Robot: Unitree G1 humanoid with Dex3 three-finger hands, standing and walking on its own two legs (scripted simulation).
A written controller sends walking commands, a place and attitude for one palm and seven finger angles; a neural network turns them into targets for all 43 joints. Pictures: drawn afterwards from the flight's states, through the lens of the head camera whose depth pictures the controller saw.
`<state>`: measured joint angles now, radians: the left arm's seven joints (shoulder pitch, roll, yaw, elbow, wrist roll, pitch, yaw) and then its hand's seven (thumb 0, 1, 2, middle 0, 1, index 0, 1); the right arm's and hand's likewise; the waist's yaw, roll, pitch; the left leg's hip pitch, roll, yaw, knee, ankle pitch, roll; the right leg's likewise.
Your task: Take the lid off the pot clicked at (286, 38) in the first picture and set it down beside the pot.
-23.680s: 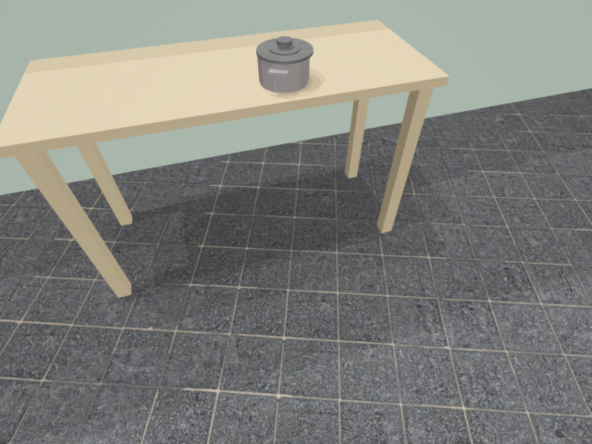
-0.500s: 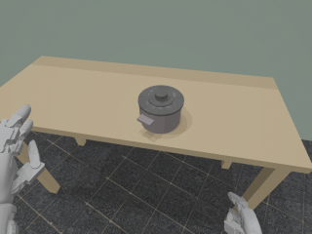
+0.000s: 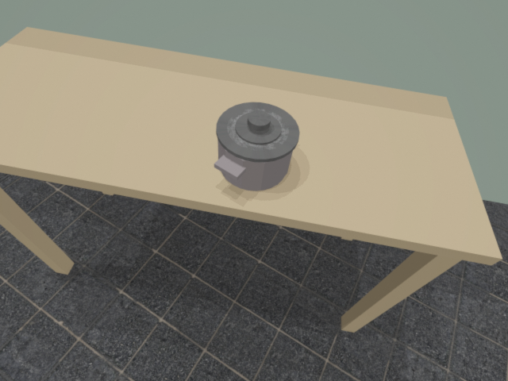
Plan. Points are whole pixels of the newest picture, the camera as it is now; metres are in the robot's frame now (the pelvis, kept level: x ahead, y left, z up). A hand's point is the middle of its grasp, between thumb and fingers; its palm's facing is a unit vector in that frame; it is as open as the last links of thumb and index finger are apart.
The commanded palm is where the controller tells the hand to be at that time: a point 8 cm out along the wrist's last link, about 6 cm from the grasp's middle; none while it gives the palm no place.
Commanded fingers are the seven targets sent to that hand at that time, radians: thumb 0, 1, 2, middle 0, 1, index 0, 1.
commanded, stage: come to a stop and stand still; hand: left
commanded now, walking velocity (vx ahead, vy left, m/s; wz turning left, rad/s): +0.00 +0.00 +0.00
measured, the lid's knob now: (259, 120) +0.54 +0.04 +0.09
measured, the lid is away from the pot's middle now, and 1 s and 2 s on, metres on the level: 0.01 0.01 0.01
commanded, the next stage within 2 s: look again from close up in 0.86 s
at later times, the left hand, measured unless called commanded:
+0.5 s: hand out of the picture +0.01 +0.15 -0.17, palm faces +0.00 -0.98 -0.21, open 7.3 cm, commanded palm none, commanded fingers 0.00 0.90 0.90 -0.20 -0.30 -0.20 -0.30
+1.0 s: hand out of the picture +0.01 +0.13 -0.17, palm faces +0.02 -0.98 -0.18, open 7.4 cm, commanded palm none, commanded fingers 0.00 0.90 0.90 -0.20 -0.30 -0.20 -0.30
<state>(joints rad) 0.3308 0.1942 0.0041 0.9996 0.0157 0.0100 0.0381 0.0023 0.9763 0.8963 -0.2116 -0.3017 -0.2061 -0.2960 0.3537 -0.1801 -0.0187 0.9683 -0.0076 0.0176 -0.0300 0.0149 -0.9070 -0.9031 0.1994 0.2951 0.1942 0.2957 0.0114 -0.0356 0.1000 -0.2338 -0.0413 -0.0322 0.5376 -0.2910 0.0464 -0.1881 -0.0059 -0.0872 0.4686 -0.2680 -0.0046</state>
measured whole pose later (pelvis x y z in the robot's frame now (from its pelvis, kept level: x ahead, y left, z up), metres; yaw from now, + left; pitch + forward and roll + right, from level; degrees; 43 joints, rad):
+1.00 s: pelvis +0.01 -0.04 +0.00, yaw -1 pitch +0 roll +1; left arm 0.30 0.15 -0.02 1.09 0.01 -0.02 0.03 0.00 0.91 0.90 -0.20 -0.30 -0.20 -0.30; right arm 0.26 -0.14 0.00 1.12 0.00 -0.01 -0.04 0.02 -0.93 -0.90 0.20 0.30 0.20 0.30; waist 0.02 -0.01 0.04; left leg -0.18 -0.01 -0.03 0.44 -0.26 0.00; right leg -0.18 0.02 -0.08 0.45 -0.28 -0.05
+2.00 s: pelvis +0.01 -0.03 +0.01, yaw -1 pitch +0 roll +0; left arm 0.31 0.14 -0.01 1.10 0.01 -0.02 0.03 0.00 0.91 0.90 -0.20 -0.30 -0.20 -0.30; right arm 0.30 -0.10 0.01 1.15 0.00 -0.02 -0.04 0.02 -0.92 -0.90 0.20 0.30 0.20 0.30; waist 0.02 -0.03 0.04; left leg -0.17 -0.02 -0.02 0.42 -0.25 0.01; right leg -0.17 0.01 -0.07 0.43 -0.26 -0.04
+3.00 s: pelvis +0.09 -0.03 +0.00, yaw -4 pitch +0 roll +0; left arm 0.20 0.19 0.02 0.98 0.02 0.01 0.05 0.00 0.92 0.90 -0.21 -0.30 -0.20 -0.30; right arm 0.15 -0.15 -0.04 1.00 0.00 0.00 -0.05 0.01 -0.92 -0.90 0.20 0.30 0.19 0.30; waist 0.02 -0.04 0.09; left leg -0.23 0.00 0.07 0.51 -0.29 0.02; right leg -0.20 -0.01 -0.04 0.53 -0.33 -0.01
